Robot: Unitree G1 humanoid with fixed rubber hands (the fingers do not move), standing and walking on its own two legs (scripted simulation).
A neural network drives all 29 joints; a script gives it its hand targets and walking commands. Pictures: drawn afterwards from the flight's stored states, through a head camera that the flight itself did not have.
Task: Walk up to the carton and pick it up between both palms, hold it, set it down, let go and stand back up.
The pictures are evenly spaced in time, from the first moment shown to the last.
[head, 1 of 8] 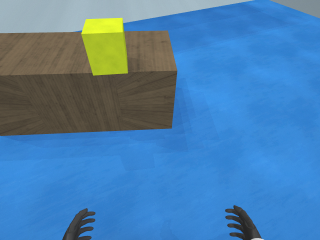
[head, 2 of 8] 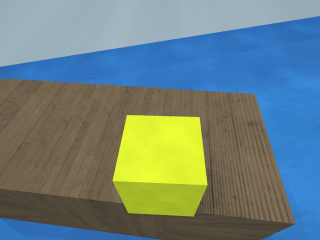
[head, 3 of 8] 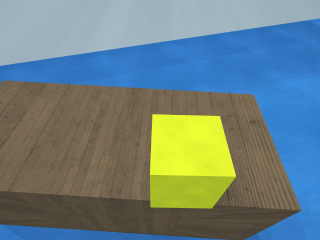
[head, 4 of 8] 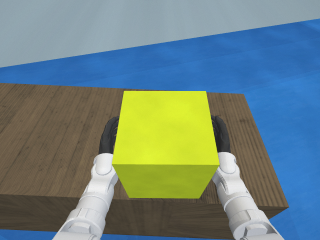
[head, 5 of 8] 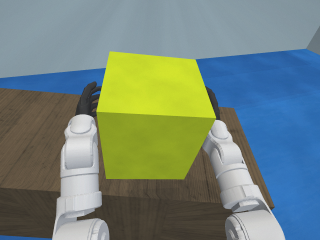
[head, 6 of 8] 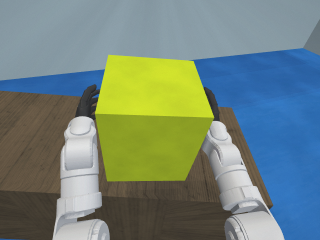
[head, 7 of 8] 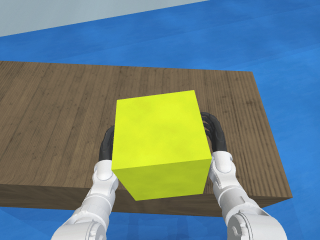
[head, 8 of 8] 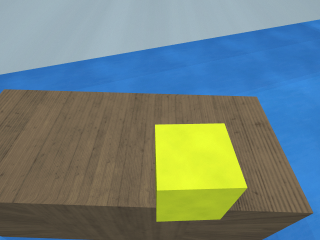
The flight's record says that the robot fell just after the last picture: no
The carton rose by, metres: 0.25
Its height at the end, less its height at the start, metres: +0.00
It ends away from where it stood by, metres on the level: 0.02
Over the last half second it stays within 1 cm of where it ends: yes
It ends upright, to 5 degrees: yes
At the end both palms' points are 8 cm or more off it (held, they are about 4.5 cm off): yes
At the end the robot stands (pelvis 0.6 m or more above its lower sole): yes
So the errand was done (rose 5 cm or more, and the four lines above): yes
